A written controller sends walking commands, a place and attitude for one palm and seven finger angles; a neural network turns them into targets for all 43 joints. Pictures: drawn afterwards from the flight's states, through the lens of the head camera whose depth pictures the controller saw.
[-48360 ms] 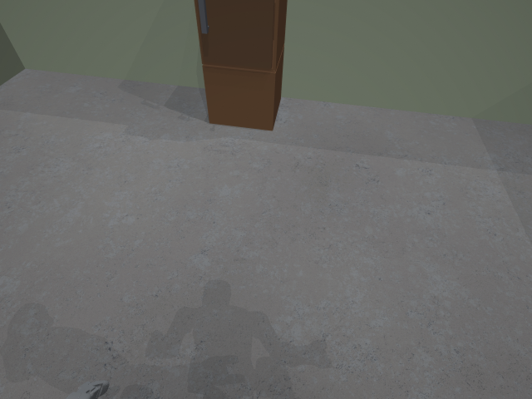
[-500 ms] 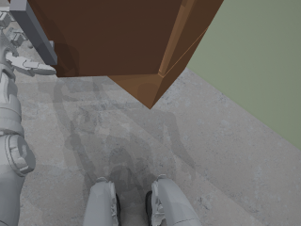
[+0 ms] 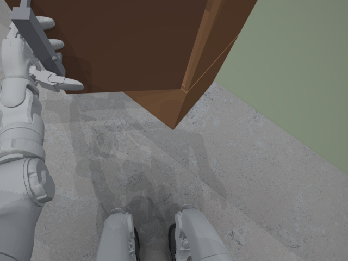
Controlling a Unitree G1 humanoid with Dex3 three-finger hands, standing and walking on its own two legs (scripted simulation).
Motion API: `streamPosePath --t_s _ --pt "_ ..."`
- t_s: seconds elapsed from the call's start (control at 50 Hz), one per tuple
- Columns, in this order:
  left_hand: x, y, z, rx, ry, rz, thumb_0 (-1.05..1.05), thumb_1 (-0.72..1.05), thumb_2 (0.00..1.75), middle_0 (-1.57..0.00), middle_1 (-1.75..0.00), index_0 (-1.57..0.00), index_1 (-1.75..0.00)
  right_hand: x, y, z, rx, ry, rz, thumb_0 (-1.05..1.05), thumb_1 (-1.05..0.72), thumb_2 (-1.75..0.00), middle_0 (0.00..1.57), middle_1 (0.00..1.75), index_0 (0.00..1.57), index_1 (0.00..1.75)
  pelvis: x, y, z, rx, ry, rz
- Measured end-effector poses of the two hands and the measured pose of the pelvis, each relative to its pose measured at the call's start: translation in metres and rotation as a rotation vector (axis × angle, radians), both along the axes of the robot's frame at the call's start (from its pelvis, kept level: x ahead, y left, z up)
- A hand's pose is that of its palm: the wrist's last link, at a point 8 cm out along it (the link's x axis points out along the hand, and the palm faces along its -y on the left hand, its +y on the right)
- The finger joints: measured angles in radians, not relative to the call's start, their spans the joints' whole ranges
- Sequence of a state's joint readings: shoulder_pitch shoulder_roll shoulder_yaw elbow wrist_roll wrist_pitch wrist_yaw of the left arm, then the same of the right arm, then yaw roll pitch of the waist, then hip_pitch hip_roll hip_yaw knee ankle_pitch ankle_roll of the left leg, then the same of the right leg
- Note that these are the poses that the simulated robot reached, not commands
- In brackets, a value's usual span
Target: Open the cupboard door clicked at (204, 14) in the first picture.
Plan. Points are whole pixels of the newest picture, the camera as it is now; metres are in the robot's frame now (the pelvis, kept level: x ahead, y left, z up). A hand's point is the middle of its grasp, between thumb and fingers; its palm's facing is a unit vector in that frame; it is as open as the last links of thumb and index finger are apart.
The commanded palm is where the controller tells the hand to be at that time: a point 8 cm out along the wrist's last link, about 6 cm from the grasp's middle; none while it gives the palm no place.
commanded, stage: slide the fingers in behind the handle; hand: left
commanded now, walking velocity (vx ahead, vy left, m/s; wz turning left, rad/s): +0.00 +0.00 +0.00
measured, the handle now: (44, 40) +0.58 +0.23 +0.05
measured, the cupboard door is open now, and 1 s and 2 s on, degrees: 45 46 72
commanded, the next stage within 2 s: close the thumb around the handle in 0.50 s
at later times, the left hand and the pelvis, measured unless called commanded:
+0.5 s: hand (55, 60) +0.53 +0.20 +0.05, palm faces +0.07 -1.00 -0.02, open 13.9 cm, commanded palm +0.51 +0.22 +0.05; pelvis +0.01 +0.00 +0.01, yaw +0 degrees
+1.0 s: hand (56, 60) +0.53 +0.20 +0.05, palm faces +0.08 -1.00 -0.02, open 9.5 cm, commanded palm +0.51 +0.22 +0.05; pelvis +0.01 +0.01 +0.01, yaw +1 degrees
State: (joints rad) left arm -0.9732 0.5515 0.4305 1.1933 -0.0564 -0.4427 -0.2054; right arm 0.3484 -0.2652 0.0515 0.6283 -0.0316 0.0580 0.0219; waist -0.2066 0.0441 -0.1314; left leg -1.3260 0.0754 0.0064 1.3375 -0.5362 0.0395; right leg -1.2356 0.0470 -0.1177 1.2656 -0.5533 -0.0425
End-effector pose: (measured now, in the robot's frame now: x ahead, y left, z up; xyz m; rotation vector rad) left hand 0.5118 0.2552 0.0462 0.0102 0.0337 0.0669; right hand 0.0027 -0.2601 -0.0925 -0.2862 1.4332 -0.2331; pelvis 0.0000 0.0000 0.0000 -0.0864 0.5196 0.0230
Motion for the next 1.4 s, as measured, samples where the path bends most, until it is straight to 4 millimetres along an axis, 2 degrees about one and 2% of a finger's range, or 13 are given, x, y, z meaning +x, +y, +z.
streamPosePath --t_s 0.3,0.7,0.86,1.2,1.4 --pt "-0.002 -0.002 0.000 0.007 0.010 0.010 -0.01 -0.49 0.30 -0.30 -1.20 -0.31 -1.21 -0.004 0.004 0.002 0.012 0.027 -0.002 0.00 -0.90 -0.89 0.20 0.30 0.20 0.30 0.003 0.002 0.003 -0.001 0.000 0.005" --pt "-0.004 -0.003 0.001 0.005 -0.006 0.003 -0.01 -0.46 0.32 -0.31 -1.21 -0.30 -1.21 0.010 0.005 0.005 0.008 0.013 0.006 0.00 -0.90 -0.89 0.20 0.30 0.20 0.30 0.008 0.006 0.007 0.000 -0.006 0.008" --pt "-0.004 -0.003 0.001 0.006 -0.003 0.008 -0.01 -0.20 0.43 -0.33 -1.23 -0.32 -1.23 0.011 0.007 0.003 0.013 0.014 0.008 0.00 -0.90 -0.89 0.20 0.30 0.20 0.30 0.008 0.006 0.007 0.001 -0.007 0.009" --pt "-0.009 -0.004 0.002 0.007 -0.001 0.014 0.01 0.67 0.81 -0.38 -1.33 -0.38 -1.33 0.007 0.004 0.005 0.012 0.020 0.004 0.00 -0.90 -0.89 0.20 0.30 0.20 0.30 0.007 0.004 0.008 0.002 -0.014 0.011" --pt "-0.009 -0.004 0.001 -0.001 -0.004 0.011 0.01 0.68 0.80 -0.37 -1.35 -0.37 -1.35 0.008 0.002 0.005 0.004 0.003 0.001 0.00 -0.90 -0.89 0.20 0.30 0.20 0.30 0.006 0.003 0.007 0.002 -0.015 0.005"
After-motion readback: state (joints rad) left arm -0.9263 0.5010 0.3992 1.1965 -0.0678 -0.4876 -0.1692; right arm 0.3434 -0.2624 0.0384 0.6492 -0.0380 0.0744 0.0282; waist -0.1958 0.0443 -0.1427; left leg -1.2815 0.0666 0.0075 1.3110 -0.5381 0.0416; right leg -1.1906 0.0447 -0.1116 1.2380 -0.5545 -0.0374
